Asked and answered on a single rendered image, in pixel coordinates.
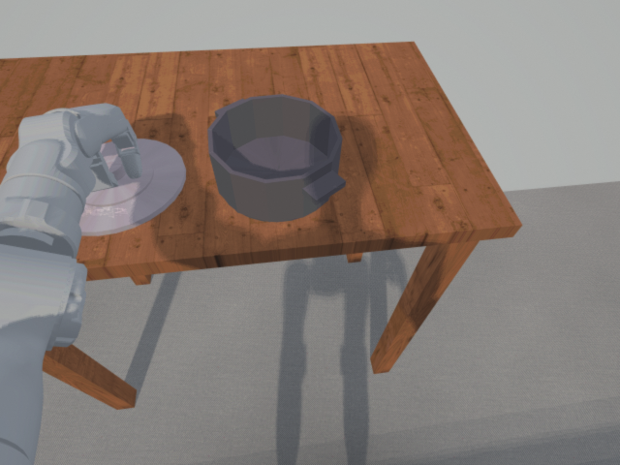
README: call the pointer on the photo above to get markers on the pot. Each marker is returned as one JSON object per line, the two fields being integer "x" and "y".
{"x": 275, "y": 158}

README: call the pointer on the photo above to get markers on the robot left upper arm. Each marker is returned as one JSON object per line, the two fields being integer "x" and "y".
{"x": 41, "y": 302}

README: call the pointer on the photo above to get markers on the left robot hand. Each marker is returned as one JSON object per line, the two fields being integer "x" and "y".
{"x": 113, "y": 125}

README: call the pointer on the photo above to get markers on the left robot forearm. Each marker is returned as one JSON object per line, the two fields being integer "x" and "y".
{"x": 43, "y": 194}

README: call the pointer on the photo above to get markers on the knob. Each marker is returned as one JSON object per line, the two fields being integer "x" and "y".
{"x": 115, "y": 166}

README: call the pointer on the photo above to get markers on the lid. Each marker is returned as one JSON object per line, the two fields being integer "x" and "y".
{"x": 135, "y": 201}

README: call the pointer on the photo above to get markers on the table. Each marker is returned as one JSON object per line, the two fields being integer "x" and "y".
{"x": 414, "y": 176}

